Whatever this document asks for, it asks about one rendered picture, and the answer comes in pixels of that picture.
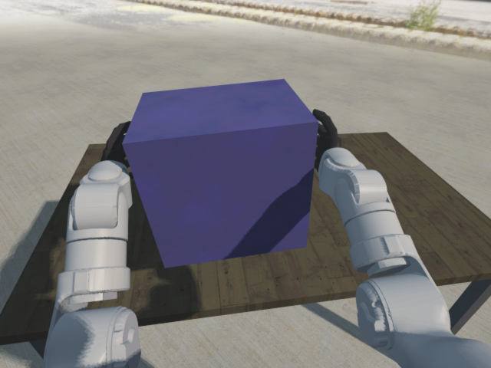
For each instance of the right robot forearm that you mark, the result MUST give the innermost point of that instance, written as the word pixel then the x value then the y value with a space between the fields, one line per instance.
pixel 378 243

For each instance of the robot left hand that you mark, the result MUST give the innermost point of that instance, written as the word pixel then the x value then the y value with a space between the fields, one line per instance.
pixel 114 149

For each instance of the left robot forearm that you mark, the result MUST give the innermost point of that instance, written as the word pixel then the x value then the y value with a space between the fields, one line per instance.
pixel 96 251

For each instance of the table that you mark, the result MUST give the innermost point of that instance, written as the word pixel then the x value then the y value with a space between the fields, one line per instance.
pixel 451 236

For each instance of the carton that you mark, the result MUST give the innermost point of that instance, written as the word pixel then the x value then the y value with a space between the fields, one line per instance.
pixel 224 171

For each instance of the right robot upper arm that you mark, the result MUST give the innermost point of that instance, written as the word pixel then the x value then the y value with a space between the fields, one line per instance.
pixel 405 315

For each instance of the robot right hand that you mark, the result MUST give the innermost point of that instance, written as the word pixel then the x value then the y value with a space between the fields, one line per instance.
pixel 328 135

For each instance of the left robot upper arm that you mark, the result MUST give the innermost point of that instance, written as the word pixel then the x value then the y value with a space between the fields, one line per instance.
pixel 99 338

